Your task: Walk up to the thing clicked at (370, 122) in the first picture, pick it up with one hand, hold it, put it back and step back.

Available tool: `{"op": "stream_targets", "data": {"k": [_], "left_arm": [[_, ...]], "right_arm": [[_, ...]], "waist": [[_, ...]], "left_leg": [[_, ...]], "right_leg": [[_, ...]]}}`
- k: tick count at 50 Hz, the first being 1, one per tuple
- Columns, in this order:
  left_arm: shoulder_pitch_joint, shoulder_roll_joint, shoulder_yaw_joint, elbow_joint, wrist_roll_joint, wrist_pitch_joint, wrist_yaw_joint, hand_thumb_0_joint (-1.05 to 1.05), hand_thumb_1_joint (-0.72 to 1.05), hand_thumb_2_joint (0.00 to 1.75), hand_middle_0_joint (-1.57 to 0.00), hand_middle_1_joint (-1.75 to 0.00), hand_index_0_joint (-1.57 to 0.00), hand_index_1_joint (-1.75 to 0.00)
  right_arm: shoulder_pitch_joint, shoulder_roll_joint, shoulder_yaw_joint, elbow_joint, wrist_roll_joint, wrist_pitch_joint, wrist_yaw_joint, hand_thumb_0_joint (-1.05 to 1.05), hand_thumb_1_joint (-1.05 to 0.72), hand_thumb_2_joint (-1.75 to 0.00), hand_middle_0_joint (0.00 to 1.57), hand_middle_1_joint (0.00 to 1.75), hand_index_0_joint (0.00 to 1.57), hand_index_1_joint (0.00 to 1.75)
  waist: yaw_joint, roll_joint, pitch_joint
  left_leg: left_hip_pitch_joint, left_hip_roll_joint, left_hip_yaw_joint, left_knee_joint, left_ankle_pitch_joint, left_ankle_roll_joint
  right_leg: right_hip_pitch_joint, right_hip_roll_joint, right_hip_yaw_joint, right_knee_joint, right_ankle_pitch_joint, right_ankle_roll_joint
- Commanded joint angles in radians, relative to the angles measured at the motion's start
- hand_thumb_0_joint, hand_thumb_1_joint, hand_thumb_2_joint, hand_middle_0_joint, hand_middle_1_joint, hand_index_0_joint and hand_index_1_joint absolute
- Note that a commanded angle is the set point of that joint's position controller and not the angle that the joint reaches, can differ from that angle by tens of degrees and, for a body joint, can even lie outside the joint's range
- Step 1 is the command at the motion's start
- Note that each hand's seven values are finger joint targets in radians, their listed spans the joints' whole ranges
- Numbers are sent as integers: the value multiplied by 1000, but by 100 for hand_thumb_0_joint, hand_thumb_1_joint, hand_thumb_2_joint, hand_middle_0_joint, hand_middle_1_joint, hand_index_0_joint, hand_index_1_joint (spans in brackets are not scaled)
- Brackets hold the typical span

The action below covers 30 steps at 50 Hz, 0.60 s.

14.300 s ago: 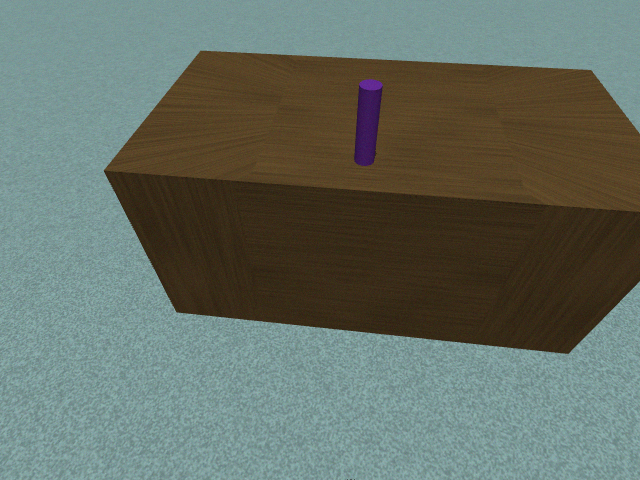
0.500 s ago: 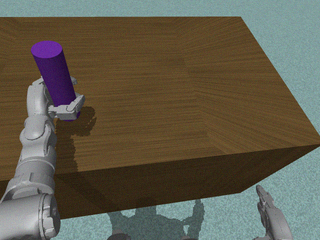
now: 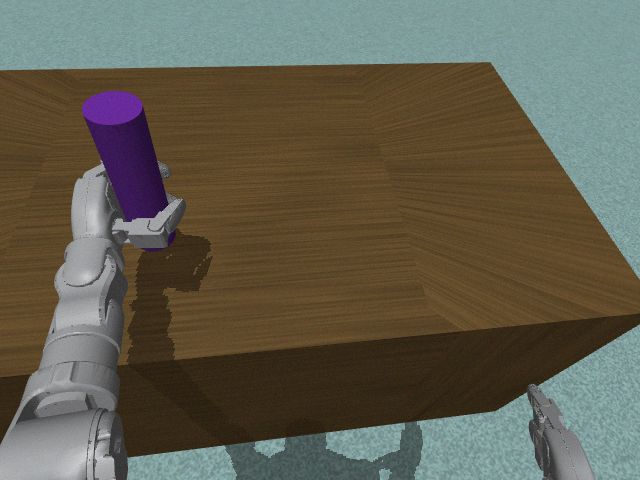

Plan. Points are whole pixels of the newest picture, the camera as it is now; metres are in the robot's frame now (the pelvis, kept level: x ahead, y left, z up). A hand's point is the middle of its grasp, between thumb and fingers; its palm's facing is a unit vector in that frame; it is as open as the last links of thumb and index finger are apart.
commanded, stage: lift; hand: left
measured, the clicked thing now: (138, 183) +0.45 +0.20 +0.13
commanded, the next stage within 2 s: hold in 0.94 s
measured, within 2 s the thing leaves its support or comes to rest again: neither
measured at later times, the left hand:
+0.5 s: hand (139, 217) +0.37 +0.18 +0.16, palm faces +0.16 -0.99 -0.03, open 7.3 cm
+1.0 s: hand (120, 232) +0.32 +0.17 +0.20, palm faces +0.16 -0.99 -0.02, open 7.3 cm
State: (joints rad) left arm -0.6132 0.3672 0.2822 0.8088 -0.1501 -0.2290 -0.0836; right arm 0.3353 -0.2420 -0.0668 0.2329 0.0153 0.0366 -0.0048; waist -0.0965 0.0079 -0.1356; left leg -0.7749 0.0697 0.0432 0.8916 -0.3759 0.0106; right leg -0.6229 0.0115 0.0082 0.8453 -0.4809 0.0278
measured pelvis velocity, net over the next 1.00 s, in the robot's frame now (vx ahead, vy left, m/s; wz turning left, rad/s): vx -0.02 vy -0.02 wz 0.04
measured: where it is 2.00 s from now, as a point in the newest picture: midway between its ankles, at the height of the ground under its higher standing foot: outside the picture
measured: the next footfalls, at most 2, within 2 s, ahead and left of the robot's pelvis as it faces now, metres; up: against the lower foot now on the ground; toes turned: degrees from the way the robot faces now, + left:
none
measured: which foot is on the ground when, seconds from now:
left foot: down 0.00-1.00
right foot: down 0.00-1.00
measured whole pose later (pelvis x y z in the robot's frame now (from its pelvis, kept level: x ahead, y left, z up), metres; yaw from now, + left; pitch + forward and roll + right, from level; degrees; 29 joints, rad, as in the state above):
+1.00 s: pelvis -0.02 -0.02 +0.04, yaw +2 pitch +0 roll +0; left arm -0.26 0.24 0.21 0.10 -0.21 0.25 -0.03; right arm 0.24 -0.23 -0.07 0.62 0.04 -0.13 -0.09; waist -0.01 0.05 -0.06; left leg -0.35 0.03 0.04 0.58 -0.22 -0.01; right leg -0.22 -0.02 -0.01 0.60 -0.37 0.01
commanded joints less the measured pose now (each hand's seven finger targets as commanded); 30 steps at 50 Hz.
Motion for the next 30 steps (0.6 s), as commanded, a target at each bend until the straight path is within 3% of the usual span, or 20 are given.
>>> {"op": "stream_targets", "data": {"k": [1, 3, 4, 6, 7, 9, 10, 12, 17, 18, 21, 22, 24, 26, 27, 29, 30], "left_arm": [[-415, 206, 30, -371, -25, -55, 20, 0, 40, 135, -137, -147, -139, -147], [-367, 160, 7, -383, -29, -30, 24, 0, 40, 136, -136, -146, -138, -147], [-398, 190, 24, -474, -33, -26, 33, 0, 38, 135, -136, -146, -137, -146], [-348, 188, 33, -501, -36, 3, 45, 0, 37, 135, -136, -146, -137, -146], [-313, 154, 16, -504, -36, 21, 47, 0, 37, 134, -135, -145, -137, -146], [-292, 128, 15, -538, -46, 49, 57, 0, 33, 134, -136, -146, -137, -147], [-270, 106, -13, -550, -40, 63, 59, 0, 32, 134, -135, -146, -137, -146], [-276, 124, 3, -620, -38, 84, 69, 0, 35, 136, -135, -146, -137, -147], [-185, 76, -13, -661, -52, 155, 66, 0, 36, 138, -138, -148, -139, -149], [-204, 83, -15, -714, -51, 164, 66, 0, 36, 139, -137, -149, -139, -150], [-181, 71, -22, -769, -44, 203, 70, 0, 36, 137, -137, -148, -139, -149], [-192, 99, 2, -813, -52, 206, 75, 0, 38, 137, -137, -148, -138, -149], [-156, 76, -12, -794, -53, 231, 72, 0, 42, 138, -137, -149, -139, -150], [-141, 92, 4, -833, -53, 247, 72, 0, 38, 137, -138, -149, -139, -149], [-139, 74, -14, -860, -54, 254, 69, 0, 39, 136, -138, -149, -139, -149], [-125, 75, -7, -881, -60, 270, 68, 0, 39, 136, -137, -149, -139, -149], [-135, 83, 4, -900, -63, 275, 68, 0, 40, 136, -138, -149, -140, -149]], "right_arm": [[-30, -151, -96, -134, 15, -58, -23, 0, 55, -5, 5, 5, 5, 5], [-16, -144, -101, -89, 15, -56, -26, 0, 55, -5, 5, 5, 5, 5], [-21, -148, -99, -94, 18, -58, -29, 0, 55, -5, 5, 5, 5, 5], [-25, -159, -115, -62, 23, -58, -37, 0, 55, -5, 5, 5, 5, 5], [-44, -155, -109, -73, 24, -63, -40, 0, 55, -5, 5, 5, 5, 5], [-48, -147, -110, -9, 27, -70, -45, 0, 55, -5, 5, 5, 5, 5], [-68, -138, -100, -16, 29, -72, -46, 0, 55, -5, 5, 5, 5, 5], [-73, -153, -111, 4, 32, -79, -54, 0, 55, -5, 5, 5, 5, 5], [-84, -118, -83, 66, 38, -92, -64, 0, 55, -5, 5, 5, 5, 5], [-103, -141, -97, 68, 37, -97, -65, 0, 55, -5, 5, 5, 5, 5], [-111, -100, -62, 83, 38, -107, -66, 0, 55, -5, 5, 5, 5, 5], [-140, -144, -95, 83, 39, -113, -74, 0, 56, -5, 5, 5, 5, 5], [-147, -140, -87, 95, 38, -124, -79, 0, 56, -5, 5, 5, 5, 5], [-132, -121, -68, 121, 40, -132, -82, 0, 55, -5, 5, 5, 5, 5], [-164, -105, -54, 83, 42, -138, -85, 0, 55, -5, 5, 5, 5, 5], [-153, -101, -52, 151, 39, -145, -88, 0, 56, -5, 5, 5, 5, 5], [-165, -114, -61, 125, 39, -152, -91, 0, 55, -5, 5, 5, 5, 5]], "waist": [[27, 138, -440], [29, 109, -414], [36, 110, -430], [39, 87, -401], [39, 53, -406], [52, 68, -350], [47, 55, -333], [55, 50, -340], [63, 3, -280], [64, 16, -284], [76, 32, -255], [73, 25, -244], [69, 4, -221], [73, 7, -208], [75, -3, -210], [82, 8, -174], [75, 2, -199]], "left_leg": [[529, -8, -50, -93, 458, 4], [519, -6, -49, -102, 458, 6], [529, -7, -48, -109, 467, 5], [513, -14, -37, -118, 450, 10], [508, -17, -33, -118, 441, 14], [516, -15, -32, -142, 416, 7], [513, -17, -29, -151, 404, 8], [536, -17, -29, -167, 395, 5], [526, -28, -13, -186, 392, 11], [539, -28, -15, -197, 393, 8], [549, -31, -11, -221, 355, 4], [548, -36, -7, -230, 325, 2], [552, -39, -7, -244, 303, 6], [564, -42, -4, -255, 296, 7], [562, -45, -2, -260, 287, 9], [562, -46, -3, -278, 263, 6], [581, -49, -1, -279, 263, 8]], "right_leg": [[43, 26, -32, -101, 438, -22], [54, 27, -33, -112, 448, -20], [77, 25, -35, -111, 458, -20], [104, 20, -28, -128, 476, -15], [128, 17, -23, -136, 494, -10], [116, 19, -30, -146, 446, -15], [121, 17, -30, -157, 438, -15], [139, 16, -32, -165, 423, -17], [189, 6, -28, -198, 449, -8], [188, 7, -30, -201, 441, -12], [196, 3, -33, -227, 395, -15], [203, -1, -30, -240, 377, -16], [216, -6, -29, -256, 367, -11], [221, -10, -27, -267, 362, -11], [231, -12, -25, -278, 357, -10], [232, -12, -30, -287, 331, -13], [239, -16, -25, -298, 336, -11]]}}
